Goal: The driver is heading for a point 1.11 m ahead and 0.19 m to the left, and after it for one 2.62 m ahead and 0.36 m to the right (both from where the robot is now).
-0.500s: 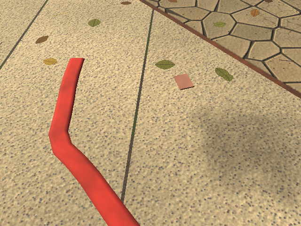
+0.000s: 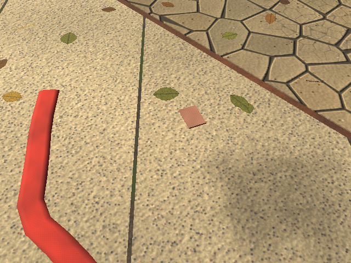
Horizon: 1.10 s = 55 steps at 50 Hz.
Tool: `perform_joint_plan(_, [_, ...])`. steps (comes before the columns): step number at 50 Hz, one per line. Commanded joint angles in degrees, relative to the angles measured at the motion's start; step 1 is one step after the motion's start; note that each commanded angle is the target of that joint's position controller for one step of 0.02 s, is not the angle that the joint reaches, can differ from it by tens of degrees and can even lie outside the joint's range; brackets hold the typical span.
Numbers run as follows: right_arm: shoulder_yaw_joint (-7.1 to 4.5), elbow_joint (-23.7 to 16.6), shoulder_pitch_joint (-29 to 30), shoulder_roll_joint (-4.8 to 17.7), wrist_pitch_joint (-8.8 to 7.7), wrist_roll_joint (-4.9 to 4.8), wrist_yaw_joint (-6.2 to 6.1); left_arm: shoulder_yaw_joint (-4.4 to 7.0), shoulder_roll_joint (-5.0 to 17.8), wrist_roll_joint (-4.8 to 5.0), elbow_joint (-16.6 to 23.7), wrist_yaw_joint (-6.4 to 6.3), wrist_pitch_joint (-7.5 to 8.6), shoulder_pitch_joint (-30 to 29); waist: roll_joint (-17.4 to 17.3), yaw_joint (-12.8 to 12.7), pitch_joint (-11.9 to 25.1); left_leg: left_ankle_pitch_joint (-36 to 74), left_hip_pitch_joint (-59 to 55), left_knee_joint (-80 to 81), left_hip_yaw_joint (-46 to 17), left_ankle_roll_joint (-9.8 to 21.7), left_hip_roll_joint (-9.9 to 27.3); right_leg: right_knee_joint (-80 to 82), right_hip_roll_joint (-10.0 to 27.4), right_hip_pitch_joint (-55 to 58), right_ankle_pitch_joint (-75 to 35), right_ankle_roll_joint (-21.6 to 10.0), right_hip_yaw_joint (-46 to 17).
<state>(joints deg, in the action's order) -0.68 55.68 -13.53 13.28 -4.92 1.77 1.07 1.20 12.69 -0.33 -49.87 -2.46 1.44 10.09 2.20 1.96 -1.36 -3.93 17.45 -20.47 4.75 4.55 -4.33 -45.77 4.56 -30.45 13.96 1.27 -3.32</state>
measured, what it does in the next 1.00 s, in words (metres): walks ahead: right foot, then right foot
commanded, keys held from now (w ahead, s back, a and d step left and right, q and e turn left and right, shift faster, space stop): shift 0.58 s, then w+shift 0.34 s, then w+q+shift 0.08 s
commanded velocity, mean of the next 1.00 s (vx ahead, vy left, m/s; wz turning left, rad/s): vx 0.25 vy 0.00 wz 0.01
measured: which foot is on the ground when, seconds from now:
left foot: down 0.00-0.96, up 0.98-1.00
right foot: up 0.00-0.06, down 0.08-0.66, up 0.68-0.94, down 0.96-1.00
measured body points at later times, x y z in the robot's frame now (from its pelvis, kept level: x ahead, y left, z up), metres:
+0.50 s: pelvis +0.07 -0.02 +0.00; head +0.08 -0.02 +0.45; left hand +0.11 +0.21 -0.15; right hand +0.10 -0.27 -0.15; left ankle +0.08 +0.08 -0.74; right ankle +0.08 -0.14 -0.74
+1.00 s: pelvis +0.18 -0.10 -0.01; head +0.20 -0.12 +0.44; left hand +0.29 +0.17 -0.12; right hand +0.18 -0.36 -0.16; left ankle +0.08 +0.07 -0.70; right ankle +0.20 -0.21 -0.74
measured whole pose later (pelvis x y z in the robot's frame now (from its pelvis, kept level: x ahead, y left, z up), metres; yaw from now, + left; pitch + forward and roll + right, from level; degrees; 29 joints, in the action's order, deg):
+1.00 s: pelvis +0.18 -0.10 -0.01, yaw +1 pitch +3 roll +0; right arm -3.2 59.0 -21.4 14.2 -5.1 -2.3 -0.5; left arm 4.2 12.9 1.2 -55.0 0.1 7.8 9.3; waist -2.5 0.4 2.1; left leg -24.3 16.7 -49.3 -4.2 3.3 3.5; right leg -35.1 2.5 -20.9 16.9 -1.3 5.5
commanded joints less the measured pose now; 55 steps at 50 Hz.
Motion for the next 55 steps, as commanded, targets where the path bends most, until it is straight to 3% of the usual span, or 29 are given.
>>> perform_joint_plan(1, [-1.56,-3.6,4.6,8.0,0.50,-1.01,-1.06,1.17,3.9,-0.26,-0.6,-0.05,-1.53,8.1,-7.0,-3.9,5.1,-8.9,8.8,9.0,-10.5,8.9,15.6,6.6,-0.6,17.6,-3.6,-0.7,1.3])
perform_joint_plan(3, [-0.77,-3.1,4.3,5.8,1.28,-1.63,-1.48,1.58,4.2,-0.83,-1.1,-0.07,-1.42,7.5,-5.9,-4.2,2.6,-20.1,10.0,7.0,-11.3,5.7,13.3,13.8,-1.6,20.5,-2.9,-2.2,2.7])
perform_joint_plan(4, [-0.15,-2.3,2.3,4.1,1.52,-1.64,-1.57,1.65,4.6,-1.16,-1.0,-0.16,-1.24,7.7,-4.0,-4.0,1.2,-24.0,10.0,5.1,-11.1,3.0,11.5,19.0,0.3,21.3,-4.8,-3.4,0.5])
perform_joint_plan(5, [-0.06,-2.0,-0.1,3.7,1.60,-1.31,-1.64,1.99,7.3,-1.26,-0.6,-0.38,-1.07,7.4,1.2,-1.6,-0.5,-23.6,10.2,-1.1,-8.6,0.4,7.7,23.0,4.5,20.1,-6.9,-5.1,-4.2])
perform_joint_plan(6, [-0.23,-1.3,-4.4,2.5,2.07,-1.53,-2.11,2.52,9.0,-0.77,-1.9,-0.26,-0.88,4.8,11.7,2.6,-0.6,-18.1,4.2,-2.8,-2.8,-1.2,3.6,27.0,5.0,11.4,6.5,-7.3,-6.2])
perform_joint_plan(7, [-0.53,-0.4,-3.0,4.2,2.68,-1.01,-2.73,1.92,5.2,-0.65,-1.6,0.13,-0.31,3.1,10.1,1.3,-2.1,-13.9,-1.3,-4.9,-2.5,-2.2,3.7,30.5,3.3,6.2,15.2,-6.6,-6.3])
perform_joint_plan(8, [-0.78,-0.3,-2.1,4.6,3.18,-0.98,-2.97,1.57,3.8,-0.83,-2.0,0.27,0.16,2.5,8.8,1.2,-2.2,-11.9,-3.2,-5.1,-2.7,-2.3,4.1,31.0,2.4,5.0,17.3,-5.2,-5.6])
perform_joint_plan(13, [-0.80,1.7,-1.2,3.7,3.23,-1.16,-2.85,1.87,3.9,0.23,-4.3,0.17,1.33,4.8,-0.2,-0.8,0.7,-9.2,-2.5,-2.6,-4.4,-1.5,6.0,24.1,-0.9,13.5,-0.2,-3.3,-0.9])
perform_joint_plan(18, [-0.79,3.1,-0.6,3.0,3.08,-1.58,-2.72,1.88,3.4,0.30,-5.9,0.08,0.93,6.1,-2.2,-1.7,2.7,-4.3,-3.5,-3.4,-4.3,-1.6,6.1,21.2,-1.6,17.6,-9.1,-3.8,0.6])
perform_joint_plan(29, [-0.81,5.3,-1.8,2.8,4.02,-1.83,-3.20,1.83,2.0,0.40,-8.6,0.02,-0.38,6.4,-2.1,-1.7,0.6,-0.9,-4.8,-4.0,-4.7,-1.5,6.4,20.6,-2.6,18.2,-11.1,-3.2,2.0])
perform_joint_plan(30, [-1.08,6.6,-4.2,3.1,4.18,-2.18,-3.22,2.00,1.9,0.71,-10.0,0.01,-0.56,8.6,-2.5,-1.6,3.2,-14.8,-5.8,-4.1,-3.8,-0.5,5.2,19.5,-4.5,18.8,2.6,-3.9,4.0])
perform_joint_plan(31, [-1.85,6.9,-5.4,4.9,4.27,-3.01,-3.18,2.47,2.8,1.30,-10.1,0.08,-0.59,9.1,-3.4,-1.2,0.3,-32.4,-3.9,-3.0,-5.7,1.2,6.0,18.2,-5.2,14.8,19.0,-5.0,4.2])
perform_joint_plan(32, [-2.37,6.7,-7.1,6.2,3.73,-3.66,-3.15,2.73,3.6,1.73,-8.9,0.15,0.00,7.1,-4.6,-0.1,-4.1,-44.6,-2.8,0.3,-11.4,3.7,9.6,16.5,-4.3,7.8,27.7,-6.1,2.8])
perform_joint_plan(33, [-2.93,6.9,-10.2,8.0,2.57,-4.19,-3.05,2.46,2.6,2.36,-6.7,0.38,1.27,2.8,-7.5,1.9,-7.2,-50.3,-5.7,5.7,-20.6,6.9,15.8,12.4,-3.5,-0.1,25.6,-6.4,2.9])
perform_joint_plan(34, [-3.83,7.1,-11.4,10.3,1.34,-4.31,-2.95,1.80,-0.1,3.02,-4.5,0.99,2.76,-1.7,-12.7,2.6,-8.7,-50.2,-9.3,12.9,-31.9,10.4,23.6,5.5,-3.8,-5.0,13.4,-6.0,5.7])
perform_joint_plan(35, [-4.17,7.0,-11.4,10.2,0.28,-3.31,-2.92,2.08,1.1,2.65,-3.3,1.58,3.75,-5.1,-12.4,3.3,-9.0,-45.2,-10.4,15.8,-38.2,12.5,28.3,-2.2,-1.4,-8.7,9.7,-6.3,3.4])
perform_joint_plan(36, [-3.86,6.2,-10.9,8.6,-0.75,-2.26,-2.77,2.62,2.3,2.40,-2.5,1.99,4.39,-6.7,-9.5,3.0,-7.2,-41.3,-13.1,15.9,-39.6,12.5,29.3,-9.9,0.4,-13.2,10.8,-6.7,0.9])
perform_joint_plan(38, [-3.30,3.8,-6.8,6.6,-1.49,-2.77,-2.22,2.94,2.5,2.43,-2.9,2.49,5.22,-3.7,-6.8,0.2,-3.1,-34.4,-15.5,14.3,-31.8,9.0,25.4,-11.5,2.5,-14.7,7.0,-7.0,0.4])
perform_joint_plan(41, [-3.57,2.3,-4.9,7.5,-0.69,-3.57,-2.30,2.88,1.2,2.36,-3.6,2.43,5.60,-3.5,-9.5,-0.8,-1.8,-25.7,-7.2,14.6,-17.5,4.9,17.8,3.1,0.0,-0.1,3.4,-4.1,6.0])
perform_joint_plan(44, [-4.40,1.7,-4.9,10.3,-0.36,-4.41,-2.11,2.73,0.9,2.55,-4.7,2.82,5.13,-1.1,-9.9,-2.7,-3.0,-27.3,0.8,11.8,-13.0,5.6,16.4,11.5,-2.8,11.8,0.1,-2.4,10.5])
perform_joint_plan(46, [-4.41,1.0,-4.1,9.9,-0.38,-4.70,-1.94,3.17,2.0,2.62,-6.3,2.59,4.80,4.2,-8.4,-5.6,-2.8,-28.0,6.2,6.6,-11.8,5.3,16.2,13.0,-4.3,20.8,0.2,-2.8,12.4])
perform_joint_plan(47, [-3.66,0.2,-2.6,7.7,-0.58,-4.07,-1.75,4.23,4.0,2.91,-8.1,2.14,4.86,11.3,-6.5,-9.5,-1.1,-21.6,11.7,-0.7,-11.3,4.3,14.6,14.3,-4.6,30.5,0.6,-3.7,11.0])
perform_joint_plan(48, [-2.33,-1.8,1.7,3.0,-0.99,-2.74,-1.23,6.16,9.3,2.58,-10.7,1.64,5.28,23.7,4.1,-15.8,2.6,-12.7,22.1,-24.8,-5.9,1.0,9.6,20.1,4.1,43.4,8.4,-6.6,-2.3])
perform_joint_plan(49, [-0.98,-5.5,2.4,-3.6,-2.37,-2.88,-1.33,6.26,14.3,0.83,-10.5,2.11,6.08,28.6,18.6,-14.2,6.9,-24.1,36.8,-47.9,-6.9,0.4,2.9,29.0,17.1,50.2,25.8,-11.2,-29.1])
perform_joint_plan(50, [-1.26,-7.1,3.6,-1.1,-3.48,-5.92,-1.09,4.77,10.0,-0.16,-9.4,2.76,7.34,24.5,12.9,-11.9,6.0,-19.7,45.5,-59.1,-15.3,2.9,4.8,34.3,22.2,46.4,39.6,-14.3,-41.7])
perform_joint_plan(51, [-1.43,-8.8,5.9,1.2,-3.63,-6.70,-0.69,3.47,6.9,0.54,-7.9,3.22,7.89,18.3,7.9,-9.4,1.4,-13.8,51.1,-62.9,-16.2,4.3,7.2,33.7,21.8,43.2,36.1,-12.5,-35.6])
perform_joint_plan(52, [-1.47,-8.7,4.9,1.8,-3.16,-5.33,-0.59,2.56,5.0,0.80,-7.1,3.71,7.76,13.8,4.7,-7.1,0.8,-8.1,49.0,-62.8,-15.3,4.3,9.2,33.0,19.4,38.9,26.8,-10.4,-26.3])
perform_joint_plan(53, [-1.86,-8.1,2.9,1.9,-2.42,-4.20,-0.55,2.10,4.2,0.46,-6.7,4.17,7.35,10.3,3.4,-4.5,0.3,-4.2,44.7,-60.3,-15.1,3.8,11.2,33.5,16.5,33.7,18.6,-8.3,-17.9])
perform_joint_plan(55, [-2.53,-6.8,-0.7,1.9,0.00,-4.68,0.22,1.31,1.9,-0.69,-7.1,4.24,6.82,8.2,4.1,-1.7,-1.5,0.3,37.2,-57.6,-13.9,2.7,12.7,34.8,12.3,25.2,7.4,-4.8,-4.7])
Velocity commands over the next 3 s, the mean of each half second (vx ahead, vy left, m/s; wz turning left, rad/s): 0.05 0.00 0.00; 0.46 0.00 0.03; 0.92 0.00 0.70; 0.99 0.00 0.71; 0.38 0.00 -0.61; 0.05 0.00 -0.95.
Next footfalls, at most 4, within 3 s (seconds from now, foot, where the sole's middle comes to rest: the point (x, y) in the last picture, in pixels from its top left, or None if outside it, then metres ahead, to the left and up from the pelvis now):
0.08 right None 0.12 -0.14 -0.77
0.96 right None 0.24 -0.21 -0.77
1.44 left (174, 228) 0.63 0.01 -0.77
1.84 right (167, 143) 1.05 0.04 -0.77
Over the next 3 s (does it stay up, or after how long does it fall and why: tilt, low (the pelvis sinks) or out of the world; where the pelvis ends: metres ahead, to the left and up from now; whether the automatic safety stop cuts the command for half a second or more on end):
stays up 1.15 0.27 0.00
